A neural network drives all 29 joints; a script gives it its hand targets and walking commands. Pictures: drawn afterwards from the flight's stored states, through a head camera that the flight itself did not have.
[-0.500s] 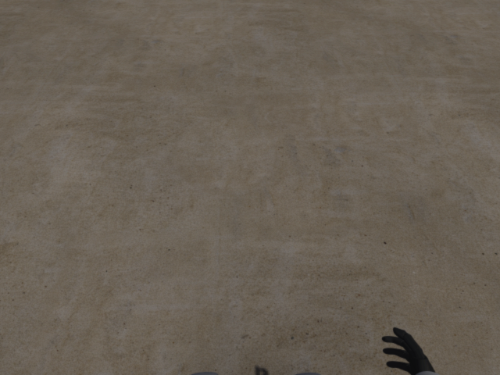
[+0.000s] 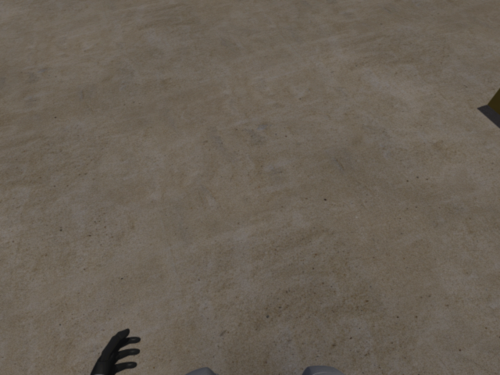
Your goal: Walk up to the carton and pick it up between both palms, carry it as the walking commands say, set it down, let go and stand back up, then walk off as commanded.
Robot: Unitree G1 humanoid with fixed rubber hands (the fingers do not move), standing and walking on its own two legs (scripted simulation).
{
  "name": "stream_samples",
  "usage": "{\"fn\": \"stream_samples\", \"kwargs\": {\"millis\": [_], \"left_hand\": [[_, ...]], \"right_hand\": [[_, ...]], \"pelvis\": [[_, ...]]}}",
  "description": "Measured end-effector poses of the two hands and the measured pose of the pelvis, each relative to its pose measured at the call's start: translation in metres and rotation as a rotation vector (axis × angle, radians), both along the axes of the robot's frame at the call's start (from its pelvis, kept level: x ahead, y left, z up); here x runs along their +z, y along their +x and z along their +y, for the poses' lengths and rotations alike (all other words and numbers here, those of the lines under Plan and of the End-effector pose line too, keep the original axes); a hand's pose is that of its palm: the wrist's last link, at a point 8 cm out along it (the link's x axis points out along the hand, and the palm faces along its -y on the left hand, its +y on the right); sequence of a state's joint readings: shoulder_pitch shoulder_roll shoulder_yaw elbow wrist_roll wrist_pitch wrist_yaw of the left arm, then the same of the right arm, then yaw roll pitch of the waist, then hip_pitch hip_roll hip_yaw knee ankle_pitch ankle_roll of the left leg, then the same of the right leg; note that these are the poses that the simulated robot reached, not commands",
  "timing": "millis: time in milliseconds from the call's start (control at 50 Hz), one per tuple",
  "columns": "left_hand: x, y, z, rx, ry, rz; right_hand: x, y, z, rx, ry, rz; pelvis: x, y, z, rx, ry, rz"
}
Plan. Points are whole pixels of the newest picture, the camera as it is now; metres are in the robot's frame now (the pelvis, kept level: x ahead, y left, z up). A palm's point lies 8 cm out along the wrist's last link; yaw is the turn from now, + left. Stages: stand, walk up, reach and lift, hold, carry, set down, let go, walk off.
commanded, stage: walk up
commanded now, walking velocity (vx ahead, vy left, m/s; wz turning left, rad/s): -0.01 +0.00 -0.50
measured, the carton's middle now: out of the picture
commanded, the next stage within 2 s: none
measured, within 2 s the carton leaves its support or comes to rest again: neither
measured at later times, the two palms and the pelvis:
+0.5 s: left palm out of the picture +0.10 +0.28 -0.13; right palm out of the picture +0.04 -0.26 -0.08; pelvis -0.02 +0.03 +0.01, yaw -13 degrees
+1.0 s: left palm (165, 316) +0.22 +0.16 -0.09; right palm out of the picture -0.09 -0.29 -0.12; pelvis +0.02 -0.04 +0.01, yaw -30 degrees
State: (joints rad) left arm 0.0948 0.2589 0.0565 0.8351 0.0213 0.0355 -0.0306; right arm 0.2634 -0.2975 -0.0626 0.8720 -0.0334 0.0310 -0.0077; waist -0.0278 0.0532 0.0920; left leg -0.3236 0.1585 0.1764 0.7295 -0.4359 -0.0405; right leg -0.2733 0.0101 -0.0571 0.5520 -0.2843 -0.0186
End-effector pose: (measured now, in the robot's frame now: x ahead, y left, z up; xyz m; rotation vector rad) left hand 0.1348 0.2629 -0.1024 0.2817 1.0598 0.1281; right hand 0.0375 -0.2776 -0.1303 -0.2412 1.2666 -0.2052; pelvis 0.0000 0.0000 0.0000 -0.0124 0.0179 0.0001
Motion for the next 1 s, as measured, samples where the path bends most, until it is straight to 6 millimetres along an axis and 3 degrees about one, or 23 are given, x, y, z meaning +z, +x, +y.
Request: {"fn": "stream_samples", "kwargs": {"millis": [200, 320, 400, 460, 520, 640, 760, 840, 880, 900, 940, 1000], "left_hand": [[0.011, -0.028, -0.011, -0.031, 0.057, 0.079], [-0.001, -0.051, -0.004, -0.034, 0.034, 0.137], [-0.013, -0.055, 0.009, -0.052, 0.013, 0.16], [-0.025, -0.046, 0.019, -0.085, -0.007, 0.156], [-0.023, -0.027, 0.021, -0.134, -0.026, 0.132], [-0.018, 0.006, 0.008, -0.225, -0.068, 0.096], [0.003, 0.052, -0.047, -0.401, -0.102, 0.037], [0.019, 0.095, -0.094, -0.501, -0.079, -0.065], [0.017, 0.109, -0.109, -0.525, -0.046, -0.113], [0.016, 0.111, -0.113, -0.521, -0.028, -0.117], [0.016, 0.104, -0.111, -0.504, 0.008, -0.082], [0.017, 0.086, -0.098, -0.467, 0.044, 0.017]], "right_hand": [[0.012, 0.016, -0.015, -0.076, 0.024, -0.097], [0.027, 0.03, -0.007, -0.086, -0.005, -0.17], [0.041, 0.033, 0.004, -0.12, -0.044, -0.237], [0.048, 0.021, 0.011, -0.141, -0.088, -0.262], [0.055, -0.006, 0.017, -0.175, -0.109, -0.23], [0.057, -0.052, 0.021, -0.265, -0.129, -0.185], [0.048, -0.114, 0.022, -0.391, -0.086, -0.117], [0.035, -0.164, 0.018, -0.496, -0.04, -0.027], [0.021, -0.183, 0.014, -0.529, -0.015, 0.014], [0.016, -0.186, 0.012, -0.535, 0.0, 0.03], [0.012, -0.173, 0.007, -0.539, 0.025, 0.018], [0.015, -0.123, -0.009, -0.526, 0.05, -0.084]], "pelvis": [[0.013, -0.009, -0.014, -0.086, 0.025, -0.016], [0.013, -0.014, -0.004, -0.142, 0.021, -0.011], [0.011, -0.017, 0.011, -0.182, 0.015, -0.001], [0.006, -0.019, 0.023, -0.21, 0.006, 0.002], [0.011, -0.022, 0.03, -0.244, -0.02, -0.01], [0.015, -0.027, 0.034, -0.311, -0.041, -0.018], [0.021, -0.02, 0.023, -0.39, -0.04, 0.024], [0.019, -0.013, 0.003, -0.436, -0.016, 0.048], [0.008, -0.009, -0.011, -0.453, 0.016, 0.052], [0.005, -0.006, -0.016, -0.464, 0.016, 0.051], [0.008, 0.004, -0.023, -0.486, 0.019, 0.043], [0.015, 0.024, -0.035, -0.52, 0.03, 0.03]]}}
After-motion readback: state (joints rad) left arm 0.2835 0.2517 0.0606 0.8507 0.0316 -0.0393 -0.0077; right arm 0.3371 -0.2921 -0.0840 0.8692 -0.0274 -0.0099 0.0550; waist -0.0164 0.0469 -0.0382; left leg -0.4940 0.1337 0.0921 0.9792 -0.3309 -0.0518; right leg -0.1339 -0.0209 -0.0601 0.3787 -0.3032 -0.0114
